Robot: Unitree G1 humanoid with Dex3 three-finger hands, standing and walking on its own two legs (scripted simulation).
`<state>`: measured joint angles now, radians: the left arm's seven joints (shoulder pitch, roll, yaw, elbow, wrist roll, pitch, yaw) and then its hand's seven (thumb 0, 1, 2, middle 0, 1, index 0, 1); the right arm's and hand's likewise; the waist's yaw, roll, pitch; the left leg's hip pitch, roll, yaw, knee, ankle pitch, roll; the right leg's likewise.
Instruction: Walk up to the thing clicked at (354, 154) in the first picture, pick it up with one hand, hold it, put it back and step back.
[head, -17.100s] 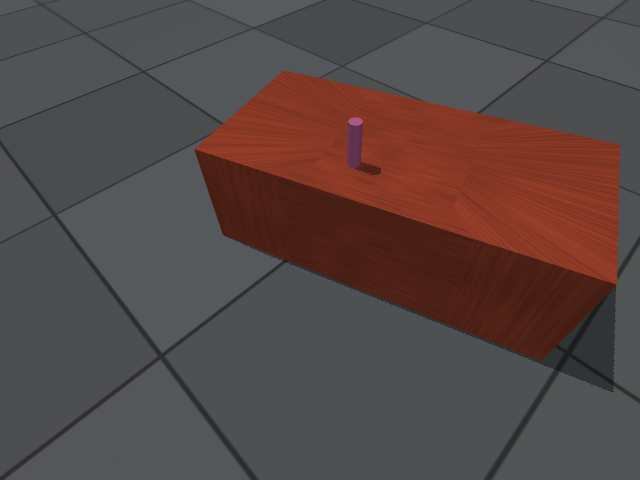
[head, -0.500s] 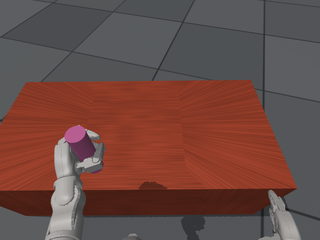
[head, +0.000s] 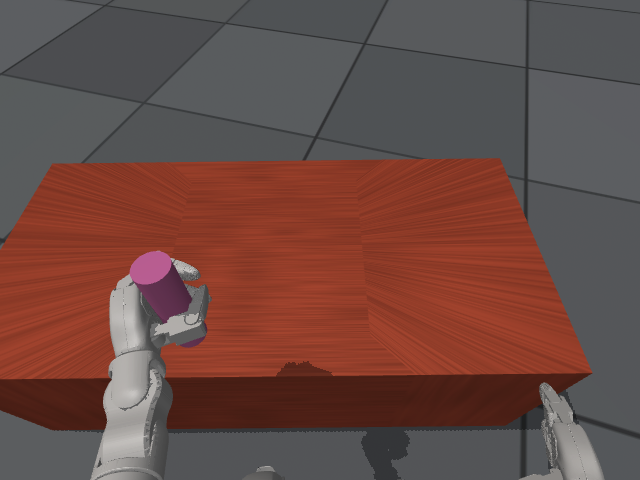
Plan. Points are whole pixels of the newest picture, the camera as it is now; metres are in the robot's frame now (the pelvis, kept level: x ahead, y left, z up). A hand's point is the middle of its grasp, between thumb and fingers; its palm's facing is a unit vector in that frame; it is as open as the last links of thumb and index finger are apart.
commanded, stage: hold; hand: left
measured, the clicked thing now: (173, 304) +0.32 +0.20 +0.04
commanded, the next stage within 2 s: crouch in 0.10 s
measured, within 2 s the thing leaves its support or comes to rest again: neither
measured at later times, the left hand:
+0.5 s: hand (187, 299) +0.34 +0.19 +0.02, palm faces +0.27 -0.96 +0.01, open 5.5 cm
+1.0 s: hand (196, 285) +0.42 +0.22 -0.07, palm faces +0.26 -0.97 -0.01, open 5.5 cm
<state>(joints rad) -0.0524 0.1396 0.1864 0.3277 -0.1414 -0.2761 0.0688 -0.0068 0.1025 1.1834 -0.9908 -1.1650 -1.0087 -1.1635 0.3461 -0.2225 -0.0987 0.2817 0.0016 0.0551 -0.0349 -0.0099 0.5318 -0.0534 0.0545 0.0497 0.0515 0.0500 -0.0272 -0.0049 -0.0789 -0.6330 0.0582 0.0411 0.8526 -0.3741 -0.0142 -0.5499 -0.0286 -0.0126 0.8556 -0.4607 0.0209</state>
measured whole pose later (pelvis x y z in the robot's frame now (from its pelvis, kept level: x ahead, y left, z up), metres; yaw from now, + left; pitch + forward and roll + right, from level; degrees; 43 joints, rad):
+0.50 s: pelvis -0.01 +0.00 -0.01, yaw +0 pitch +10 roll +0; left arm -0.19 0.18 0.25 0.55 -0.15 -0.35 0.03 -0.01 0.10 1.19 -0.99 -1.16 -1.01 -1.17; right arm 0.35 -0.22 -0.07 0.22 0.00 0.04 -0.02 -0.01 0.54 -0.05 0.06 0.05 0.05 0.05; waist -0.05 -0.02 -0.08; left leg -0.69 0.06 0.03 0.88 -0.37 -0.02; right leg -0.61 -0.03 -0.02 0.90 -0.46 0.01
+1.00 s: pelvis -0.02 +0.01 -0.06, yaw -1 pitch +21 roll -3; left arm -0.51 0.36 0.40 1.01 -0.08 -0.60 0.02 -0.01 0.10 1.19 -0.99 -1.16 -1.01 -1.17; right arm 0.40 -0.25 -0.05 -0.01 -0.06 0.04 0.07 -0.01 0.53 -0.05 0.06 0.05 0.05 0.05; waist -0.18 -0.04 -0.13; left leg -1.09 0.08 -0.01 1.18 -0.47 -0.01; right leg -0.97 0.00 -0.04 1.14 -0.54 0.02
